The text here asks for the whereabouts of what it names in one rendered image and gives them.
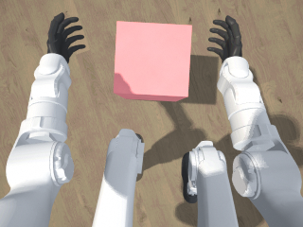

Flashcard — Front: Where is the left robot forearm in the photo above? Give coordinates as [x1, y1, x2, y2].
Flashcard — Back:
[6, 53, 72, 186]

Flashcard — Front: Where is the robot right foot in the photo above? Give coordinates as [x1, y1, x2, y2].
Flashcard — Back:
[181, 152, 198, 203]

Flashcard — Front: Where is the right robot forearm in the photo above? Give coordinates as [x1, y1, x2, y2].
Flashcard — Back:
[217, 56, 302, 188]

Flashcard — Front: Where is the robot left hand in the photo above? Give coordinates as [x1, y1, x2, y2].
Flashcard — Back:
[46, 12, 86, 64]

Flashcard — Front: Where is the robot right hand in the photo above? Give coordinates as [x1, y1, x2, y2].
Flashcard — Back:
[207, 15, 242, 64]

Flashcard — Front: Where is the left robot upper arm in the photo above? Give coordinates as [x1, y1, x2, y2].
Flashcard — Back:
[0, 140, 75, 227]

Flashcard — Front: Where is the carton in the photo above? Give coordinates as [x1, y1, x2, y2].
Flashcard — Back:
[113, 21, 192, 102]

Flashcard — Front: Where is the robot right shin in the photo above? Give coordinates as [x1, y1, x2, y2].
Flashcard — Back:
[187, 140, 227, 195]

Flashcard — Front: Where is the right robot upper arm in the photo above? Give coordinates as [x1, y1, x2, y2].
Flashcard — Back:
[232, 150, 303, 227]

